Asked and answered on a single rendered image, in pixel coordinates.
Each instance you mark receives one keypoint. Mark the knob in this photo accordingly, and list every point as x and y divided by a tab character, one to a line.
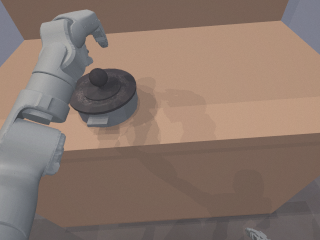
98	77

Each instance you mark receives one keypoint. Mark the pot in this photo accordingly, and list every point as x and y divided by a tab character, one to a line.
111	118

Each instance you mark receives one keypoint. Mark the robot left forearm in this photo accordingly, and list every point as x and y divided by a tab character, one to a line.
48	92

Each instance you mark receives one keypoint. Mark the lid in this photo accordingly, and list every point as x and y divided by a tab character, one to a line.
95	100

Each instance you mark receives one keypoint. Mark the robot left upper arm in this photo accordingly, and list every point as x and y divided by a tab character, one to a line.
30	151

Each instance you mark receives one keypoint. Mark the table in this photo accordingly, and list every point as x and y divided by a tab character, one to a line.
227	120

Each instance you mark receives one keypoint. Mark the robot left hand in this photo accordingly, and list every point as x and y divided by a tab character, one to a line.
92	25

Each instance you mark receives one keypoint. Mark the robot right hand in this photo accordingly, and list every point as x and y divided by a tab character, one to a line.
255	235

